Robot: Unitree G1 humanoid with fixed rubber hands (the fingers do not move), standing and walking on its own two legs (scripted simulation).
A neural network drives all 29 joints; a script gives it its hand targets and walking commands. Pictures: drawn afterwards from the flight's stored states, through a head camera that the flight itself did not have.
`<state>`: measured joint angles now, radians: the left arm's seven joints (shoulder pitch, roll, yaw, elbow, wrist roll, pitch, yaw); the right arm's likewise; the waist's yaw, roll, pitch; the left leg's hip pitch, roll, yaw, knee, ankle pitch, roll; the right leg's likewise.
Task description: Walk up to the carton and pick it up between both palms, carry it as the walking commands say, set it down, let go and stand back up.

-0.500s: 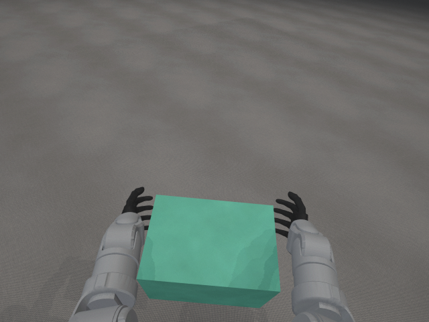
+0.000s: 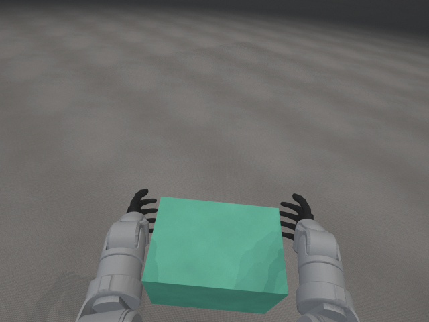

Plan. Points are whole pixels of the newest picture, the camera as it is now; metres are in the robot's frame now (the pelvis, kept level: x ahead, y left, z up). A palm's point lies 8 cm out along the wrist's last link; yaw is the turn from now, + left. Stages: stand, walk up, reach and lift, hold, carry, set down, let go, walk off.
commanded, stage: reach and lift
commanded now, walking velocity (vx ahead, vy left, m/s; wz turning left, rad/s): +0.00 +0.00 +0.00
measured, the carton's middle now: (214, 256) +0.30 +0.01 -0.05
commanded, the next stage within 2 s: hold in 0.94 s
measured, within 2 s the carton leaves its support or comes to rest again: neither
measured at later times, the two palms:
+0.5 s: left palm (135, 223) +0.30 +0.17 +0.05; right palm (301, 223) +0.31 -0.17 +0.07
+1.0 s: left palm (133, 230) +0.29 +0.17 +0.05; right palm (304, 226) +0.30 -0.17 +0.07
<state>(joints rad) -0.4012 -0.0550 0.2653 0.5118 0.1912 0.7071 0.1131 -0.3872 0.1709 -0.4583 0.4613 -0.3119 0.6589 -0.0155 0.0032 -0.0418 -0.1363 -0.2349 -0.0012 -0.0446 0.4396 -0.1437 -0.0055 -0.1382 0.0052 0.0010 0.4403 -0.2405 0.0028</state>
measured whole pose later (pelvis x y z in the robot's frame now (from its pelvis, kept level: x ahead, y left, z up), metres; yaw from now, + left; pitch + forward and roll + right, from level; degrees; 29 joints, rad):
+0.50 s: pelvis +0.01 -0.01 +0.00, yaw +0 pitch -5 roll +0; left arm -0.32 -0.07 0.28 0.41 0.22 0.72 0.10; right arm -0.37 0.17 -0.41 0.43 -0.31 0.67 0.03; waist 0.00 -0.04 -0.10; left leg -0.15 0.00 -0.04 0.37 -0.13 -0.01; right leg -0.06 0.00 0.00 0.38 -0.23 0.00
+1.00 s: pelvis +0.01 -0.01 +0.00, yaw +0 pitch -6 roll +0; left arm -0.27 -0.09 0.26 0.34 0.22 0.74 0.10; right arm -0.34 0.17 -0.39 0.39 -0.31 0.68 0.03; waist 0.00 -0.04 -0.09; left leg -0.14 0.00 -0.04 0.35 -0.12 -0.01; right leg -0.05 0.00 0.00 0.37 -0.22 0.00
